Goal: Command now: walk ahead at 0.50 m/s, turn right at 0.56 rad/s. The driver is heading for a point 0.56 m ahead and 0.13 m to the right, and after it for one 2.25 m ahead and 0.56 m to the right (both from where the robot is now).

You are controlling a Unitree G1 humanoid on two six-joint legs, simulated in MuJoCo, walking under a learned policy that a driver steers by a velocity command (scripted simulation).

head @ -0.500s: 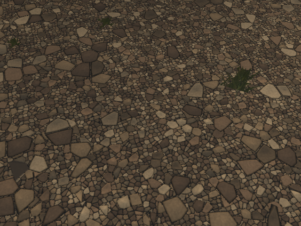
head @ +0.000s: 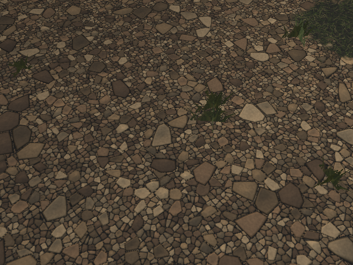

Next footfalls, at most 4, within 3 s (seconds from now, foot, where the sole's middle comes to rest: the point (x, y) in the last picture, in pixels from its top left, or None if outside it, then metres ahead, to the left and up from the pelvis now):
0.46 left None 0.46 0.08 -0.76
0.98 right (248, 232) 0.58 -0.25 -0.76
1.56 left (248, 158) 0.92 -0.30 -0.76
2.04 right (297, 121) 1.14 -0.57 -0.76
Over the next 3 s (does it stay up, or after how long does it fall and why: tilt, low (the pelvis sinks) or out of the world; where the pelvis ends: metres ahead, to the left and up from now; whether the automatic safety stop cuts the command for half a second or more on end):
stays up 1.42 -0.41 0.02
